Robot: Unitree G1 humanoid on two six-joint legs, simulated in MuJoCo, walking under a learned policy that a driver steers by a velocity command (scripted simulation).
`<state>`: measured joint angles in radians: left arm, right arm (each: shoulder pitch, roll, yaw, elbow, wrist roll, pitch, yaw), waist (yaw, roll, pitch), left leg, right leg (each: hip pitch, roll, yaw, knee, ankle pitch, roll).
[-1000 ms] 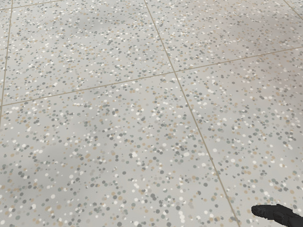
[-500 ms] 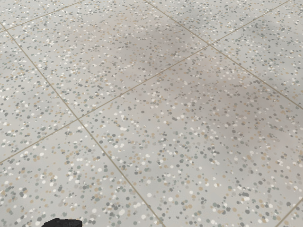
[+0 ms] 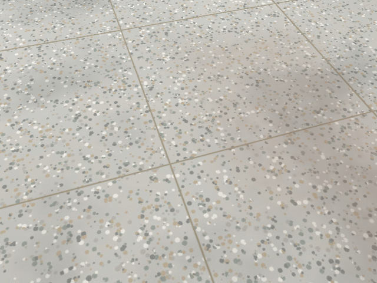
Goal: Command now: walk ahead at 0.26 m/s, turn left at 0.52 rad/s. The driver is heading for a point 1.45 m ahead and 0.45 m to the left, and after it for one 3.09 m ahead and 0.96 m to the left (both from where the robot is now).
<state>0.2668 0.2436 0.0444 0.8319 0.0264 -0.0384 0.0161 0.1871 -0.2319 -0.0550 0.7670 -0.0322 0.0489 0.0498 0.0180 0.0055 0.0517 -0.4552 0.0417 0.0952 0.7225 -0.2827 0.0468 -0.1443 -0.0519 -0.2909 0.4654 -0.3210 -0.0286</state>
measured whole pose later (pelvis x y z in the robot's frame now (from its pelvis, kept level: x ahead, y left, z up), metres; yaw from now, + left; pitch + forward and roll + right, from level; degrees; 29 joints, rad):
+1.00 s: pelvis +0.42 +0.11 +0.00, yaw +30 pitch +2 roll -2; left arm 0.45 0.24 0.04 0.91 0.01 -0.08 -0.02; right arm 0.06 -0.25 -0.01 0.70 -0.04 -0.02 0.07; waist 0.08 0.03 0.03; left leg -0.55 0.04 0.03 0.62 -0.14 0.06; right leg 0.05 0.00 -0.15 0.24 -0.32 0.00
